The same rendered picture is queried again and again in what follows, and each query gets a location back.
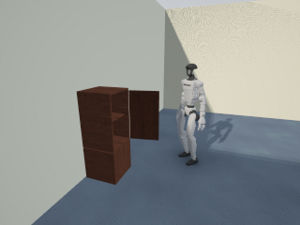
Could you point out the cupboard door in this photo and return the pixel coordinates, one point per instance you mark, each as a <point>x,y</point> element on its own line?
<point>144,114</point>

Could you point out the left robot forearm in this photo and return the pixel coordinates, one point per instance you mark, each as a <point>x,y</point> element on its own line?
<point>202,107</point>

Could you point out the right robot upper arm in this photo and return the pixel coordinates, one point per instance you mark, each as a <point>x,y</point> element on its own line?
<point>182,82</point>

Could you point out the right robot forearm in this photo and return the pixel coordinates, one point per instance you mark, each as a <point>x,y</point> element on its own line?
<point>182,103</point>

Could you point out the left robot upper arm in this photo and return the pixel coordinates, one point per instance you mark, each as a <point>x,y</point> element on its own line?
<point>199,85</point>

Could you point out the humanoid robot torso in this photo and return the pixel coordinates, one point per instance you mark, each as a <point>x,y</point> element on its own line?
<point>191,95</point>

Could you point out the robot head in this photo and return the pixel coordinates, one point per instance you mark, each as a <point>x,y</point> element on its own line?
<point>191,67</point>

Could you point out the left robot hand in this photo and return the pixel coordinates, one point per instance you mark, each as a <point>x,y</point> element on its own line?
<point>201,123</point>

